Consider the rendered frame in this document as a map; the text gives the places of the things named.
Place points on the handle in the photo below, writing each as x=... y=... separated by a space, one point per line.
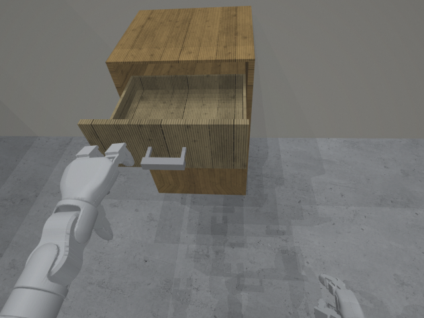
x=155 y=163

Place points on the robot right hand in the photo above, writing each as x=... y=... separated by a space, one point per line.
x=346 y=304

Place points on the robot left hand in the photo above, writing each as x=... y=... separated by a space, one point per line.
x=91 y=176

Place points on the drawer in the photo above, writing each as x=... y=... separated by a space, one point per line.
x=204 y=113

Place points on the cabinet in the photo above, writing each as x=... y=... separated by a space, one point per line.
x=194 y=41

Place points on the left robot forearm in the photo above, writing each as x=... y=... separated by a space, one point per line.
x=54 y=263

